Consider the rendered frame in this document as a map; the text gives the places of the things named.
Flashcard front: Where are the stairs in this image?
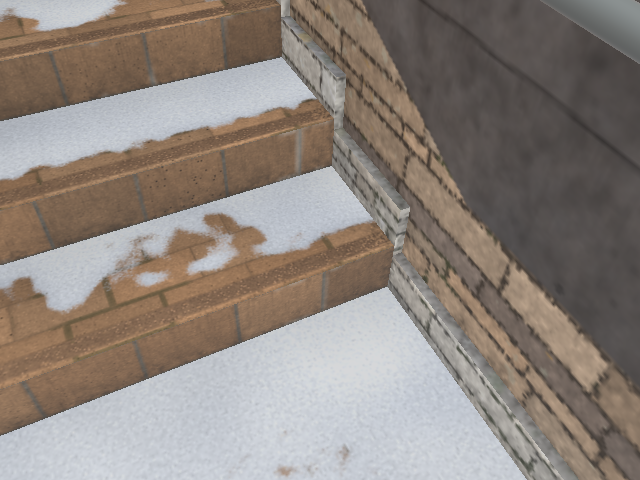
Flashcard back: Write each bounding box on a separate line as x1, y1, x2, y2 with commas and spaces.
0, 0, 394, 436

